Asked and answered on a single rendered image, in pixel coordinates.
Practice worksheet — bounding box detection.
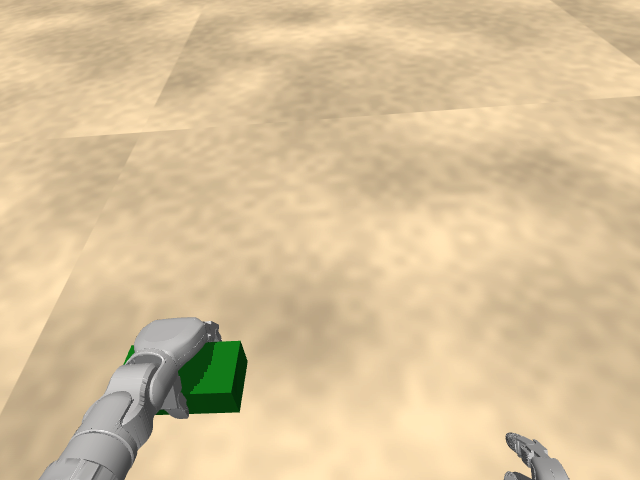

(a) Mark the carton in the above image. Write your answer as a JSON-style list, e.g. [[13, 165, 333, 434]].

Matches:
[[123, 341, 248, 415]]

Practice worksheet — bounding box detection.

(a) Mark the left robot arm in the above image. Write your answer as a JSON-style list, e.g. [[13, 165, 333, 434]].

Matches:
[[39, 348, 178, 480]]

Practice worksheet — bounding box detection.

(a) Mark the left robot hand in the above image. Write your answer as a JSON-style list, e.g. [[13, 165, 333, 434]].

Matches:
[[134, 317, 222, 419]]

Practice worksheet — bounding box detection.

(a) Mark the right robot hand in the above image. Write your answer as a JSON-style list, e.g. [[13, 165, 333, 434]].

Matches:
[[504, 432, 570, 480]]

